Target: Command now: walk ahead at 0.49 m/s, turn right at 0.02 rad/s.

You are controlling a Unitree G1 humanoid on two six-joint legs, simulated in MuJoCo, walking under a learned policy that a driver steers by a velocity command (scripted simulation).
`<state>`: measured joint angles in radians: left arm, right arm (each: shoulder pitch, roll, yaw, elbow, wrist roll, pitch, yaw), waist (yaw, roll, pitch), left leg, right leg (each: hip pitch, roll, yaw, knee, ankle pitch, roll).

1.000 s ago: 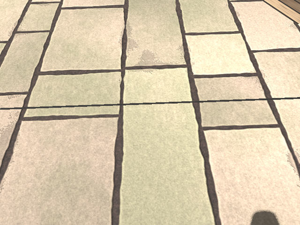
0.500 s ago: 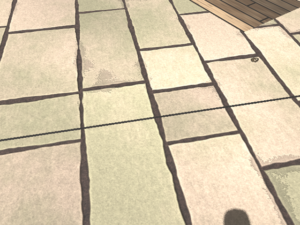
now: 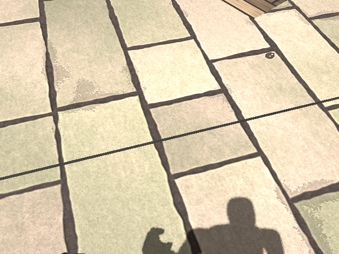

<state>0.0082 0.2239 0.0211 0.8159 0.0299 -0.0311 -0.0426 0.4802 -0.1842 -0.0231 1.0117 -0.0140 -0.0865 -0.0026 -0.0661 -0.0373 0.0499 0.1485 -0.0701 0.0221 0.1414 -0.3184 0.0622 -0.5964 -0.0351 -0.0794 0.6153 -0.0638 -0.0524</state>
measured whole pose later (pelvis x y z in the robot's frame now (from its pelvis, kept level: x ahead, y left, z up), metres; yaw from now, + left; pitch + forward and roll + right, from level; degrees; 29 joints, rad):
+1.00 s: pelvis +0.54 +0.08 +0.01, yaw +27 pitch +1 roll +0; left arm 0.07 0.25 0.03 0.78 0.04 -0.03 -0.02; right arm 0.39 -0.26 -0.07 0.93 0.00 -0.06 0.00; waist -0.06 -0.04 0.05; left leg -0.01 -0.15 -0.09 0.25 -0.25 0.13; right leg -0.66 -0.12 0.02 0.77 -0.05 0.04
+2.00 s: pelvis +0.98 +0.25 +0.01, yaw +3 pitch +1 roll +0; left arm 0.17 0.28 0.05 0.79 0.02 0.04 -0.02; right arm 0.28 -0.24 -0.01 0.83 -0.02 -0.06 -0.01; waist -0.03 -0.04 0.06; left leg -0.24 0.00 0.08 0.38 -0.15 0.04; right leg -0.47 0.03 0.06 0.85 -0.32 0.01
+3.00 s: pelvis +1.09 +0.27 +0.01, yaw +3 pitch +0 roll -1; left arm 0.26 0.22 0.05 1.04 0.03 -0.04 -0.02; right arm 0.45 -0.18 -0.03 1.10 -0.02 -0.07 -0.01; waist -0.02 -0.02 -0.01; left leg -0.06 -0.04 0.05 0.34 -0.29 0.06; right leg -0.39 0.00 -0.02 0.90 -0.33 -0.08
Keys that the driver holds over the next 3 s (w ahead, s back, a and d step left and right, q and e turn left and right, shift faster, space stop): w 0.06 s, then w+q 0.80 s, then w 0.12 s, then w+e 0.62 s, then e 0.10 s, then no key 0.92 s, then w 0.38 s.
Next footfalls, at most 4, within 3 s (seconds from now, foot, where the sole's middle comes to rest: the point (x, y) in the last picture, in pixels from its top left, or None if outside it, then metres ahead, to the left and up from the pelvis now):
0.06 right None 0.22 -0.09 -0.77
0.64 left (138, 247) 0.48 0.10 -0.77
1.16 right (138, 165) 0.84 0.10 -0.77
1.68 left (85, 129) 1.05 0.35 -0.77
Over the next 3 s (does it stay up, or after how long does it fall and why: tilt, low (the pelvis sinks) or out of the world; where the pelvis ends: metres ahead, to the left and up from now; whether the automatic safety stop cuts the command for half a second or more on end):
stays up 1.09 0.27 0.01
